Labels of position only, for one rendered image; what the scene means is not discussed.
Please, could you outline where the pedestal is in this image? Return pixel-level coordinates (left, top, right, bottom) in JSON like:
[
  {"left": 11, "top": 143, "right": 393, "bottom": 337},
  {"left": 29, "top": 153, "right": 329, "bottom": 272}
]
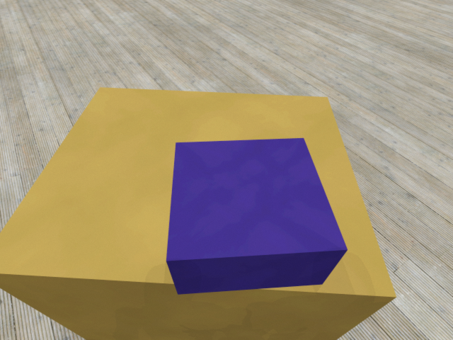
[{"left": 0, "top": 87, "right": 396, "bottom": 340}]

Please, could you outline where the carton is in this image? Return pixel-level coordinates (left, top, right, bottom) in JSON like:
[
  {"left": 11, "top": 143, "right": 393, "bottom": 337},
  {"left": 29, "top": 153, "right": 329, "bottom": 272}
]
[{"left": 166, "top": 138, "right": 348, "bottom": 295}]

